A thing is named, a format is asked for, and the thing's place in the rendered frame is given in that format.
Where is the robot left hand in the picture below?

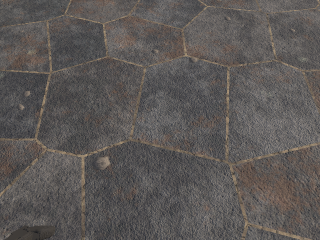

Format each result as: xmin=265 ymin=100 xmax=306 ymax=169
xmin=4 ymin=225 xmax=55 ymax=240

